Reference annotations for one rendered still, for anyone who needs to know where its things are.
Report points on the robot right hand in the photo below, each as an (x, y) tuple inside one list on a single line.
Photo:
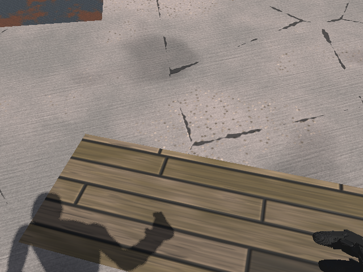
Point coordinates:
[(349, 242)]

